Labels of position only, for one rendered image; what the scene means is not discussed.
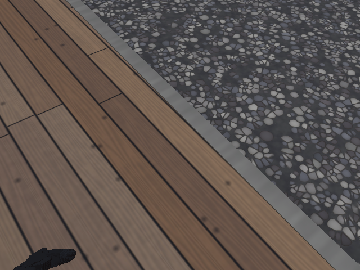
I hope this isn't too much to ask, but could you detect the left robot hand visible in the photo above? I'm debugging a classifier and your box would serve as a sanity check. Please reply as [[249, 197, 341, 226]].
[[13, 248, 76, 270]]

